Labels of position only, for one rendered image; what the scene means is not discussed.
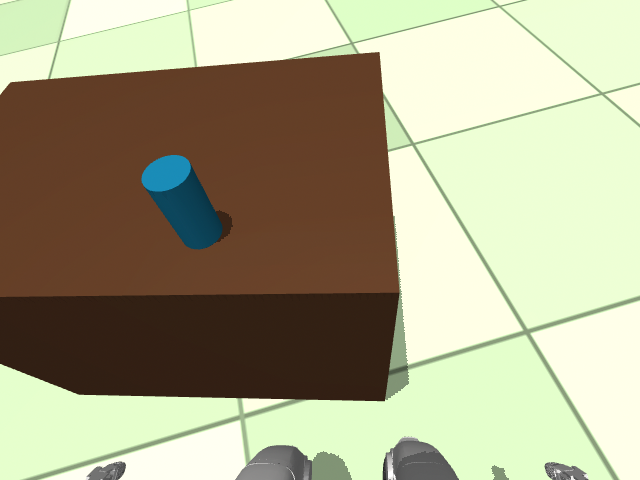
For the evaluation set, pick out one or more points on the right robot hand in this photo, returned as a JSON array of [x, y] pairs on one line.
[[558, 471]]

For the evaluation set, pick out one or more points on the can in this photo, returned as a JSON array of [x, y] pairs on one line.
[[177, 191]]

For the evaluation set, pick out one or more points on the left robot hand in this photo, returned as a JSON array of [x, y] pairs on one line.
[[112, 471]]

